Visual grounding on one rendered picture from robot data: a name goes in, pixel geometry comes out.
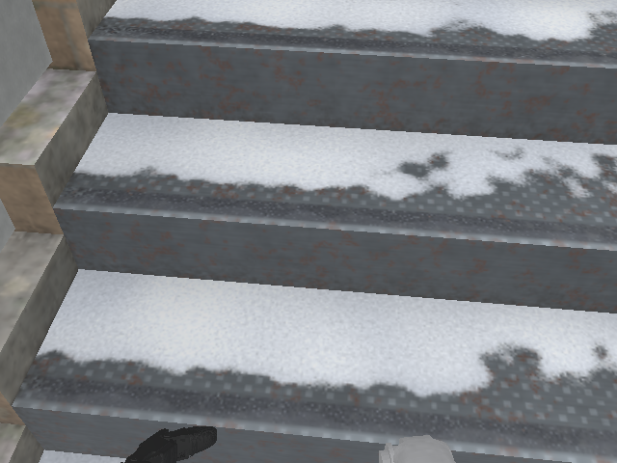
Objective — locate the robot left hand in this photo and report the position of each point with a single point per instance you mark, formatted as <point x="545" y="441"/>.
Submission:
<point x="169" y="447"/>

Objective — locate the right robot thigh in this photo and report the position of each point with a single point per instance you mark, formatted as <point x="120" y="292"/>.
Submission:
<point x="416" y="449"/>

